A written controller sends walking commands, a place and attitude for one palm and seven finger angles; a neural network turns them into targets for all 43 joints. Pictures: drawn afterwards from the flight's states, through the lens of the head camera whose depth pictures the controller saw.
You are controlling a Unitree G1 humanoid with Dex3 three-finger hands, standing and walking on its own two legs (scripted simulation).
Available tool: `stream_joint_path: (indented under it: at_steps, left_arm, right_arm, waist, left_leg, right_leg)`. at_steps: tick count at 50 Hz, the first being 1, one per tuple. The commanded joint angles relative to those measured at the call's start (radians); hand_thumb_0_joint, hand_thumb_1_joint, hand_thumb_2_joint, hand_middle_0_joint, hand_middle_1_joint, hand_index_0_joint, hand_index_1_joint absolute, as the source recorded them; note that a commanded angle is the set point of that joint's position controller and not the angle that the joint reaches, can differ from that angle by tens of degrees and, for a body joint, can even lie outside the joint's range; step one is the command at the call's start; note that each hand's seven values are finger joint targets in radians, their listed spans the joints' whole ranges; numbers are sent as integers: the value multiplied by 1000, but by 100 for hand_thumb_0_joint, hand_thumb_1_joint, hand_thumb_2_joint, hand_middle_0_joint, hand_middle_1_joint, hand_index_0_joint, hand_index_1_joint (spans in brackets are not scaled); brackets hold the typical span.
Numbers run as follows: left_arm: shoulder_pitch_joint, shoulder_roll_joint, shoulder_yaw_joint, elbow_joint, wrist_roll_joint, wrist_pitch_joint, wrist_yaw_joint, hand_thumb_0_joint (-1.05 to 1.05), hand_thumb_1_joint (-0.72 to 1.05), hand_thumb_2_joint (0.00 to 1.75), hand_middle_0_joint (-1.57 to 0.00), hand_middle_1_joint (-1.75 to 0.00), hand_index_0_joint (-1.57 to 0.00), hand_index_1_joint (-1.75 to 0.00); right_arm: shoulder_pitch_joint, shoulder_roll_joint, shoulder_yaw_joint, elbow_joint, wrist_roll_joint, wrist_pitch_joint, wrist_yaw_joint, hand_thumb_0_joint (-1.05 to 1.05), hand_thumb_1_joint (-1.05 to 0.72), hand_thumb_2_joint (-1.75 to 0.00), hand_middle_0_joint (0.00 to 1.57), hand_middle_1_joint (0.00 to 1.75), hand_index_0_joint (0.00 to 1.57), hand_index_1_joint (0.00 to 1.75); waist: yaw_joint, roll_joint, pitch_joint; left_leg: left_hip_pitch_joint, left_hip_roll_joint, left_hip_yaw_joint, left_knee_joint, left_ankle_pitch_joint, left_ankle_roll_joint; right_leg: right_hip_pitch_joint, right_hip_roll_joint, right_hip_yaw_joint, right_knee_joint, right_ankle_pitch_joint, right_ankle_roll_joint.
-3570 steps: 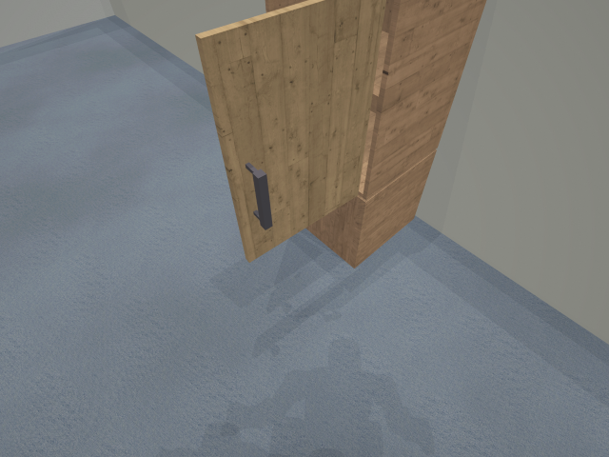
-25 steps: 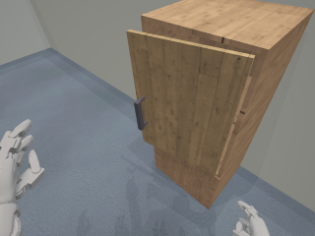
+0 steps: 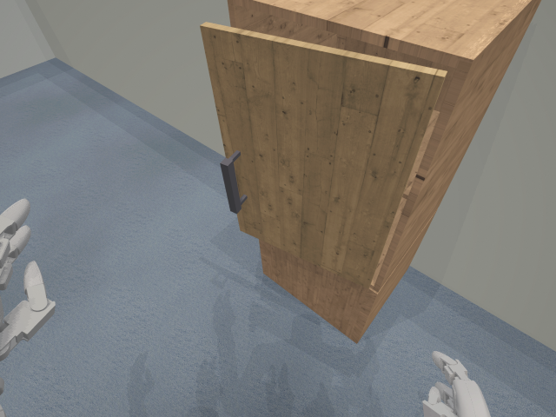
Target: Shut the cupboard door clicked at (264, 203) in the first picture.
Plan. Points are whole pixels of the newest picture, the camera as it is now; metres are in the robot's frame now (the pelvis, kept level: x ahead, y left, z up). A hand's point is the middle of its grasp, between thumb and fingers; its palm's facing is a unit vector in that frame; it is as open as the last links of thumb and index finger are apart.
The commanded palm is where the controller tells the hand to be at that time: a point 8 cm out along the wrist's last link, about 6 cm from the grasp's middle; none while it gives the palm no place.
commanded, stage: step back with the hand held close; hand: left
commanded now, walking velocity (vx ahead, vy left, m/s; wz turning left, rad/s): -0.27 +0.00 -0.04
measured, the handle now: (236, 182) +0.64 +0.15 -0.10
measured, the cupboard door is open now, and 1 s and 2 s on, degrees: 11 11 11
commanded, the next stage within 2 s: stop stepping back and stand still in 1.28 s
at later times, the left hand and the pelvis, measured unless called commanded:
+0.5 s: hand out of the picture +0.13 +0.27 +0.16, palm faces +0.45 -0.77 -0.45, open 7.4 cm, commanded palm +0.07 +0.30 +0.18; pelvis -0.07 +0.00 -0.01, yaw +0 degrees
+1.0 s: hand out of the picture +0.08 +0.28 +0.17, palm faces +0.48 -0.77 -0.41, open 7.4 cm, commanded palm +0.00 +0.32 +0.18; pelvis -0.12 +0.01 -0.02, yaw +3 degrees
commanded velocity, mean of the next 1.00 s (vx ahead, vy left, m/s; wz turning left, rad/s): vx -0.34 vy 0.00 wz -0.04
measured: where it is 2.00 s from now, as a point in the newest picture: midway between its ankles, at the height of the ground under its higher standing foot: outside the picture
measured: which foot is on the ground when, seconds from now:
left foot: down 0.00-1.00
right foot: down 0.00-1.00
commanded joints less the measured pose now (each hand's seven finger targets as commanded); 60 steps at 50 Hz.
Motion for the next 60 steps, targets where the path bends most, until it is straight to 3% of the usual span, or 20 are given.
stream_joint_path:
  at_steps: [1, 7, 17, 25, 29, 32, 35, 37, 39, 42, 44, 46, 47, 48, 49, 50, 51, 53, 55, 60]
  left_arm:
    - [-18, 246, 207, -276, -7, -73, 38, 0, 90, 90, -20, -30, -20, -30]
    - [2, 218, 193, -185, -9, -57, 35, 0, 90, 90, -20, -30, -20, -30]
    - [-72, 228, 194, -232, 30, -97, 43, 0, 90, 90, -20, -30, -20, -30]
    - [-128, 246, 202, -264, 49, -133, 66, 0, 90, 90, -20, -30, -20, -30]
    - [-102, 226, 190, -252, 47, -146, 71, 0, 90, 90, -20, -30, -20, -30]
    - [-64, 233, 213, -249, 48, -158, 68, 0, 90, 90, -20, -30, -20, -30]
    - [-42, 245, 250, -228, 61, -167, 63, 0, 90, 90, -20, -30, -20, -30]
    - [-57, 228, 236, -241, 61, -164, 59, 0, 90, 90, -20, -30, -20, -30]
    - [-84, 232, 234, -242, 62, -164, 59, 0, 90, 90, -20, -30, -20, -30]
    - [-123, 242, 206, -260, 47, -147, 70, 0, 90, 90, -20, -30, -20, -30]
    - [-130, 251, 189, -260, 38, -137, 85, 0, 90, 90, -20, -30, -20, -30]
    - [-98, 257, 199, -258, 35, -133, 96, 0, 90, 90, -20, -30, -20, -30]
    - [-86, 256, 196, -280, 33, -132, 95, 0, 90, 90, -20, -30, -20, -30]
    - [-74, 257, 202, -300, 29, -137, 94, 0, 90, 90, -20, -30, -20, -30]
    - [-67, 251, 211, -327, 31, -148, 94, 0, 90, 90, -20, -30, -20, -30]
    - [-70, 261, 249, -329, 48, -160, 94, 0, 90, 90, -20, -30, -20, -30]
    - [-64, 254, 259, -329, 49, -158, 86, 0, 90, 90, -20, -30, -20, -30]
    - [-80, 263, 269, -355, 35, -167, 74, 0, 90, 90, -20, -30, -20, -30]
    - [-20, 235, 260, -307, 22, -164, 65, 0, 90, 90, -20, -30, -20, -30]
    - [-95, 171, 137, -329, 6, -152, 50, 0, 90, 90, -20, -30, -20, -30]
  right_arm:
    - [-97, -97, -32, -187, -3, -23, -23, 0, -90, -90, 20, 30, 20, 30]
    - [-89, -104, -41, -196, 1, -2, -26, 0, -90, -90, 20, 30, 20, 30]
    - [-91, -109, -26, -209, -1, -22, -24, 0, -90, -90, 20, 30, 20, 30]
    - [-57, -115, -28, -183, -16, -66, -23, 0, -90, -90, 20, 30, 20, 30]
    - [-50, -113, -30, -177, -12, -78, -16, 0, -90, -90, 20, 30, 20, 30]
    - [-59, -115, -31, -175, -11, -84, -13, 0, -90, -90, 20, 30, 20, 30]
    - [-60, -124, -44, -176, -9, -92, -14, 0, -90, -90, 20, 30, 20, 30]
    - [-52, -122, -44, -180, -9, -88, -10, 0, -90, -90, 20, 30, 20, 30]
    - [-51, -114, -47, -177, -10, -88, -7, 0, -90, -90, 20, 30, 20, 30]
    - [-30, -82, -40, -155, -16, -76, 10, 0, -90, -90, 20, 30, 20, 30]
    - [-32, -63, -36, -134, -14, -62, 19, 0, -90, -90, 20, 30, 20, 30]
    - [-29, -61, -33, -128, -11, -51, 16, 0, -90, -90, 20, 30, 20, 30]
    - [-32, -68, -33, -131, -10, -47, 12, 0, -90, -90, 20, 30, 20, 30]
    - [-43, -81, -34, -140, -12, -46, 4, 0, -90, -90, 20, 30, 20, 30]
    - [-49, -99, -34, -150, -13, -52, -6, 0, -90, -90, 20, 30, 20, 30]
    - [-91, -112, -43, -156, -19, -65, -18, 0, -90, -90, 20, 30, 20, 30]
    - [-85, -80, -41, -142, -33, -77, -18, 0, -90, -90, 20, 30, 20, 30]
    - [-78, -81, -66, -129, -25, -102, -7, 0, -90, -90, 20, 30, 20, 30]
    - [-82, -92, -77, -131, -20, -129, 4, 0, -90, -90, 20, 30, 20, 30]
    - [-59, -76, -38, -50, -42, -167, 9, 0, -90, -90, 20, 30, 20, 30]
  waist:
    - [1, 61, -226]
    - [-4, -24, -182]
    - [-9, -7, -76]
    - [-17, 22, -49]
    - [-18, 30, -58]
    - [-11, 56, -99]
    - [-3, 77, -117]
    - [-8, 47, -105]
    - [-12, -21, -82]
    - [-22, -183, -79]
    - [-28, -256, -109]
    - [-36, -224, -122]
    - [-39, -173, -121]
    - [-38, -64, -99]
    - [-38, 110, -91]
    - [-18, 288, -96]
    - [-15, 293, -124]
    - [-10, 161, -182]
    - [0, 154, -196]
    - [-15, 202, -173]
  left_leg:
    - [-15, 122, -95, -56, 614, -19]
    - [-113, 147, -108, -97, 420, -6]
    - [-455, 128, -129, -163, -286, 59]
    - [-420, 105, -130, -106, -327, 49]
    - [-430, 107, -135, -110, -310, 49]
    - [-513, 145, -173, -172, -300, 64]
    - [-674, 186, -196, -214, -424, 93]
    - [-696, 173, -168, -167, -445, 89]
    - [-659, 131, -138, -65, -452, 73]
    - [-375, 48, -62, 167, -271, 7]
    - [-176, 22, -16, 303, -169, -16]
    - [-97, 32, -27, 229, -145, -6]
    - [-79, 46, -50, 118, -149, 6]
    - [-125, 88, -116, -21, -204, 31]
    - [-265, 182, -239, -180, -277, 75]
    - [-501, 331, -393, -336, -387, 132]
    - [-536, 382, -402, -377, -315, 142]
    - [-405, 372, -309, -313, -201, 126]
    - [-330, 341, -242, -275, -210, 111]
    - [49, 303, -210, -278, 169, 63]
  right_leg:
    - [186, -60, 88, 73, 458, -7]
    - [167, -54, 111, 78, 365, 2]
    - [213, -52, 183, 29, -16, 12]
    - [92, -58, 218, -50, -194, -6]
    - [99, -42, 212, -25, -136, -5]
    - [219, -3, 181, 85, 12, 7]
    - [367, 28, 185, 194, 63, 20]
    - [346, 10, 224, 192, 51, 12]
    - [248, -39, 323, 94, -29, -11]
    - [-67, -204, 457, -167, -254, -83]
    - [-221, -272, 432, -275, -333, -107]
    - [-253, -250, 346, -242, -261, -90]
    - [-264, -202, 282, -191, -251, -62]
    - [-252, -120, 218, -104, -257, -28]
    - [-146, -21, 157, 90, -187, 9]
    - [78, 76, 102, 369, -53, 35]
    - [123, 102, 118, 537, -102, 31]
    - [68, 113, 144, 600, -194, 27]
    - [57, 105, 113, 504, -208, 33]
    - [-92, 98, 82, 107, -272, 31]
